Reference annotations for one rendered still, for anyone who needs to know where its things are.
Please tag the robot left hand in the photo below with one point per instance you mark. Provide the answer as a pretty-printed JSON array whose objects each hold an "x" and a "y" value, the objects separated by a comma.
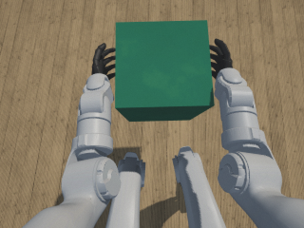
[{"x": 99, "y": 61}]

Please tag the robot left upper arm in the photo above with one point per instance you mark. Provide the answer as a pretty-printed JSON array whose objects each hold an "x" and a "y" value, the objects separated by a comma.
[{"x": 87, "y": 187}]

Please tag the left robot forearm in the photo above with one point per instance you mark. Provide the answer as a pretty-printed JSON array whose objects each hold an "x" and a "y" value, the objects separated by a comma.
[{"x": 93, "y": 134}]

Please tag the robot right shin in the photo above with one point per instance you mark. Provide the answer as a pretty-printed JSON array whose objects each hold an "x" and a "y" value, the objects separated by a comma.
[{"x": 188, "y": 148}]

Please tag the robot right upper arm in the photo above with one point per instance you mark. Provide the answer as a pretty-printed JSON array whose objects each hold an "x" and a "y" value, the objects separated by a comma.
[{"x": 254, "y": 181}]

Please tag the carton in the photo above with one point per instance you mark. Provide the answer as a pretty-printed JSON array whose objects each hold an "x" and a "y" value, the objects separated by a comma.
[{"x": 163, "y": 70}]

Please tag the robot left shin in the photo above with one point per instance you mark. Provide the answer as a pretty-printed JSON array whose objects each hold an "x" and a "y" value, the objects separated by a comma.
[{"x": 130, "y": 155}]

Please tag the robot right hand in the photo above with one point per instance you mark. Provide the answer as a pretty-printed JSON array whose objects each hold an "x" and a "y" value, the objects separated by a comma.
[{"x": 222, "y": 57}]

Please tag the robot shin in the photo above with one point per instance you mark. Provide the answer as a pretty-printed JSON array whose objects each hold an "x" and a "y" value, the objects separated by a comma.
[
  {"x": 188, "y": 148},
  {"x": 130, "y": 155}
]

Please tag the right robot forearm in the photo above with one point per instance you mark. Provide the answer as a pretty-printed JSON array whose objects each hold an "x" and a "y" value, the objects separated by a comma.
[{"x": 238, "y": 115}]

